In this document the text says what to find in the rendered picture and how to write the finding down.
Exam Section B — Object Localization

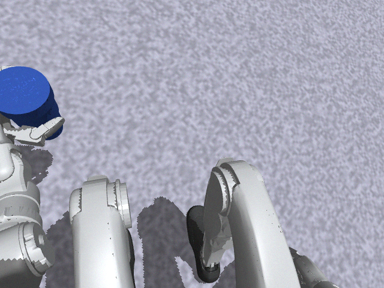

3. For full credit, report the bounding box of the right robot foot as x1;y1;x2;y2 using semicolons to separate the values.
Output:
187;205;220;283

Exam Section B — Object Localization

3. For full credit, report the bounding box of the right robot hand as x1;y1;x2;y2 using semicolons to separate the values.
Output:
289;247;328;288

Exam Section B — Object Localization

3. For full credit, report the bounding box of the left robot hand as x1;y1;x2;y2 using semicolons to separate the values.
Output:
0;66;65;147

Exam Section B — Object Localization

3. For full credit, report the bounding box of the left robot arm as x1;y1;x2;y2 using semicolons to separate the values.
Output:
0;142;55;288

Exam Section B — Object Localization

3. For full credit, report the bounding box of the cup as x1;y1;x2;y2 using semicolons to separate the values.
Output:
0;67;63;140

